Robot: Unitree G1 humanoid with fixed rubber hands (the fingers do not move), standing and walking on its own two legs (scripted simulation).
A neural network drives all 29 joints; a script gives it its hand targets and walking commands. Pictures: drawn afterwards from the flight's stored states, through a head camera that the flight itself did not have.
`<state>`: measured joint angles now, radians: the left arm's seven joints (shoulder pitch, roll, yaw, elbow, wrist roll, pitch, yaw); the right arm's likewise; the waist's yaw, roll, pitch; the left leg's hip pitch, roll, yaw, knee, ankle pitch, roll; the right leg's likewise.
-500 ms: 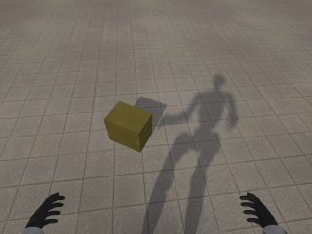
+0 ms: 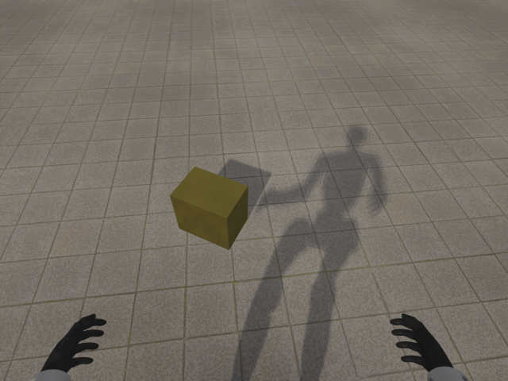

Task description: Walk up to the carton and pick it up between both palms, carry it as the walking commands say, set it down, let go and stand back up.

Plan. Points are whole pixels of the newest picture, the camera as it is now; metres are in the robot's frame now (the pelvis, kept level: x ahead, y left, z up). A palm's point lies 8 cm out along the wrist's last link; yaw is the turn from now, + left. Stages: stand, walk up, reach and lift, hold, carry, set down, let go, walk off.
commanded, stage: stand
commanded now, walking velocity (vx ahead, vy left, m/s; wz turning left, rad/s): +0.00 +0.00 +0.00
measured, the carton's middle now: (211, 208) +0.91 +0.17 -0.63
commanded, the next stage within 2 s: walk up in 0.20 s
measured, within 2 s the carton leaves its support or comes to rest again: neither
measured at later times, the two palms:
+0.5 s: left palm (31, 380) +0.14 +0.32 -0.04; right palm (439, 367) +0.15 -0.28 -0.06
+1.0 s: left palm out of the picture +0.19 +0.40 -0.04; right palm (405, 335) +0.20 -0.25 -0.07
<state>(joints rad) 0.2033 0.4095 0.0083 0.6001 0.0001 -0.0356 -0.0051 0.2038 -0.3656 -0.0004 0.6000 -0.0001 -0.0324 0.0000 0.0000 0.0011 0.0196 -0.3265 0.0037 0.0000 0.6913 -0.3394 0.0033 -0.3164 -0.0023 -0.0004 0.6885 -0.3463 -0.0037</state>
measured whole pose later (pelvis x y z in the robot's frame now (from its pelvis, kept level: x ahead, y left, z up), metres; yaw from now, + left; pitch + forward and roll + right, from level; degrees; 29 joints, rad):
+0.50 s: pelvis +0.00 +0.01 +0.00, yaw +1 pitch -1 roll +0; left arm 0.25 0.45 0.05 0.60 0.00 -0.07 -0.02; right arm 0.23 -0.41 -0.01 0.60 0.00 -0.03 0.04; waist 0.00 0.00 0.00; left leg -0.42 0.00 0.00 0.87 -0.44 0.04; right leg -0.32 -0.02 0.00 0.68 -0.37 -0.05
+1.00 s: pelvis +0.10 +0.06 +0.00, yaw +6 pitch -1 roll +0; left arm 0.31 0.47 0.09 0.60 0.00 -0.08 -0.03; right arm 0.44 -0.46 -0.07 0.60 0.00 -0.05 0.07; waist -0.01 0.02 0.00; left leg -0.36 -0.03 -0.04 0.79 -0.40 0.07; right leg -0.39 -0.02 -0.01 0.64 -0.23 -0.02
